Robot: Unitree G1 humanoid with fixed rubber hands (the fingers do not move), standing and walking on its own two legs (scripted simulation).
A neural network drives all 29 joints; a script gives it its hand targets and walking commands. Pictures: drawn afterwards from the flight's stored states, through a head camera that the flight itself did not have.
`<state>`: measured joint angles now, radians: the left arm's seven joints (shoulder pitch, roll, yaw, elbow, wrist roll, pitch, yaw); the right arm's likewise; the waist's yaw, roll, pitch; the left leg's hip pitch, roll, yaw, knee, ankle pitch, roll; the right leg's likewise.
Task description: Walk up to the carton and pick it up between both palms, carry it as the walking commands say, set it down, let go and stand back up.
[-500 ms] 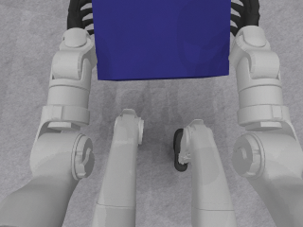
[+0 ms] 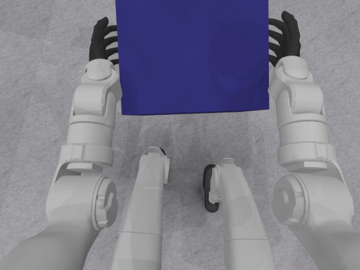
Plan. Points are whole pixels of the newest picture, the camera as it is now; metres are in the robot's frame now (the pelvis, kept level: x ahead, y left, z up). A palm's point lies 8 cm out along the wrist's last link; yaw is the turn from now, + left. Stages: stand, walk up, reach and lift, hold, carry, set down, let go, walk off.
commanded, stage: reach and lift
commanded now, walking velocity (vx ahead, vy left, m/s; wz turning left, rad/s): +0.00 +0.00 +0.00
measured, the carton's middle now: (191, 63) +0.51 +0.04 -0.14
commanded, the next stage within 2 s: none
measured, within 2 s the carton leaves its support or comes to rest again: neither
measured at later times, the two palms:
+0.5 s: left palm (83, 55) +0.45 +0.21 +0.01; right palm (315, 51) +0.48 -0.13 +0.03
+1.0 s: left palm (38, 20) +0.44 +0.21 +0.12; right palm out of the picture +0.47 -0.14 +0.13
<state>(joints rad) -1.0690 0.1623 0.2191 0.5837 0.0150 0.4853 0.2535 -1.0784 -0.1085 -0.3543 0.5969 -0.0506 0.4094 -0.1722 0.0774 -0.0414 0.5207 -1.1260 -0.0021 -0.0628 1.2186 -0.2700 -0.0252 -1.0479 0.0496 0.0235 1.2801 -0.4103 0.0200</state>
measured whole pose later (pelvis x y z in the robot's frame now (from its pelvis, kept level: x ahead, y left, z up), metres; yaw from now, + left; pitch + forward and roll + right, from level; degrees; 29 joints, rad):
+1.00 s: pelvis +0.12 +0.01 +0.13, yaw -1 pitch +8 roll +0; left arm -0.43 -0.06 0.35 0.50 0.28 0.53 0.05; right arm -0.46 0.08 -0.38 0.54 -0.28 0.47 0.09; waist 0.07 -0.04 -0.04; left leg -0.47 0.00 -0.02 0.48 -0.15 0.00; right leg -0.40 0.01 0.08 0.52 -0.25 0.02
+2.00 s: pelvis +0.13 +0.01 +0.14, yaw -1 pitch -3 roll +0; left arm -0.32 -0.13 0.24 0.36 0.28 0.72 0.12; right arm -0.32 0.10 -0.34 0.37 -0.26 0.68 0.00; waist 0.00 -0.04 -0.04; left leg -0.14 -0.01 -0.02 0.30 -0.10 0.00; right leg -0.06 0.00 0.08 0.31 -0.19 0.02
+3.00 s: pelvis +0.13 +0.00 +0.14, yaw +0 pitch -5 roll +0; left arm -0.23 -0.11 0.22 0.29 0.27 0.72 0.09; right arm -0.22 0.13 -0.31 0.28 -0.26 0.70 0.02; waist 0.00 -0.04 -0.05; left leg -0.10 -0.01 -0.02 0.29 -0.10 0.00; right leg -0.02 0.00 0.08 0.30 -0.20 0.01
